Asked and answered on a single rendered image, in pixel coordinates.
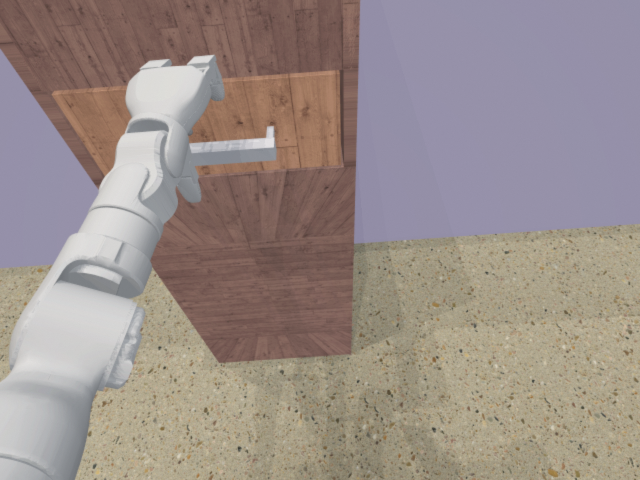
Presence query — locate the left robot hand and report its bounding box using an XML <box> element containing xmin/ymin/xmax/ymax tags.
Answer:
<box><xmin>125</xmin><ymin>55</ymin><xmax>225</xmax><ymax>203</ymax></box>

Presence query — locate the robot left forearm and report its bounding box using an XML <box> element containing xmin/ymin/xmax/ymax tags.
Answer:
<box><xmin>9</xmin><ymin>113</ymin><xmax>189</xmax><ymax>371</ymax></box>

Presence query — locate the cabinet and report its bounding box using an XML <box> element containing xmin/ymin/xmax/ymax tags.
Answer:
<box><xmin>0</xmin><ymin>0</ymin><xmax>360</xmax><ymax>363</ymax></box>

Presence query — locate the drawer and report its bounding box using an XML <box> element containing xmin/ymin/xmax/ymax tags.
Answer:
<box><xmin>52</xmin><ymin>70</ymin><xmax>341</xmax><ymax>176</ymax></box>

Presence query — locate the robot left upper arm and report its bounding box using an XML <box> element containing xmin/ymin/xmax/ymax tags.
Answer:
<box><xmin>0</xmin><ymin>280</ymin><xmax>146</xmax><ymax>480</ymax></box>

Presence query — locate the handle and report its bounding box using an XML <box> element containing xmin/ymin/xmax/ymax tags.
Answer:
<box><xmin>189</xmin><ymin>126</ymin><xmax>277</xmax><ymax>166</ymax></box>

